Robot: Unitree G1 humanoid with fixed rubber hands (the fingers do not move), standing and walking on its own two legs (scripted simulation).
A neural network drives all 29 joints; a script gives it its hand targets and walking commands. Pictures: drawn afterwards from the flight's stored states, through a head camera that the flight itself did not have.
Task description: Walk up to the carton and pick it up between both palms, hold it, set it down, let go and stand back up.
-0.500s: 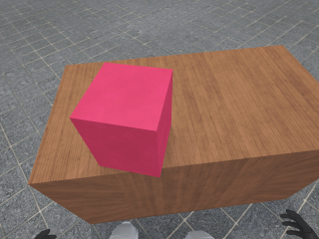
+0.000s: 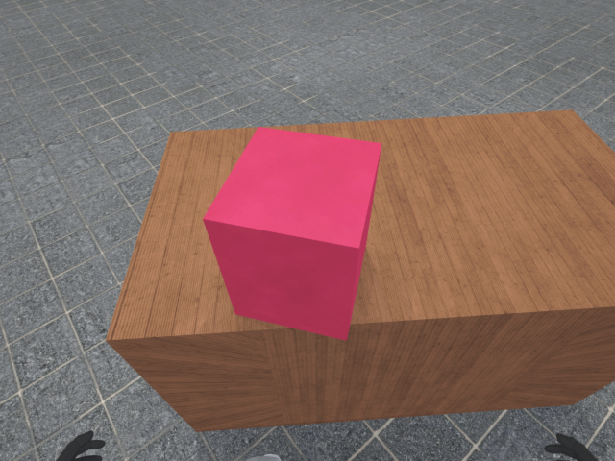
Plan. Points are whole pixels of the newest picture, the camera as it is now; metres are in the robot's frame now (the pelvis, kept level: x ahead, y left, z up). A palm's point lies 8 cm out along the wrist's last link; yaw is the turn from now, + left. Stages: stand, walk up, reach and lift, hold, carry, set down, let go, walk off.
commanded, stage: walk up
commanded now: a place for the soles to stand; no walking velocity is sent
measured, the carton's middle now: (303, 235) +0.45 +0.02 +0.00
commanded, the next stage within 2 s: none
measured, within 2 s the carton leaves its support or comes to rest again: neither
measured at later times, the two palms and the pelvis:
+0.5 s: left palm out of the picture +0.02 +0.36 -0.07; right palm out of the picture +0.07 -0.30 -0.05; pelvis -0.03 +0.03 +0.02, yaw +1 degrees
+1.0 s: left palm out of the picture +0.06 +0.37 -0.09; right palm out of the picture +0.10 -0.27 -0.02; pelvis +0.02 +0.06 +0.03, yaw +6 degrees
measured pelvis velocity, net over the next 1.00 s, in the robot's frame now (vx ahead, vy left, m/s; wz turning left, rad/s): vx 0.02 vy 0.06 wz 0.11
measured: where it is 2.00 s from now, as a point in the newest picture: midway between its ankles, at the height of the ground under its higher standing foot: outside the picture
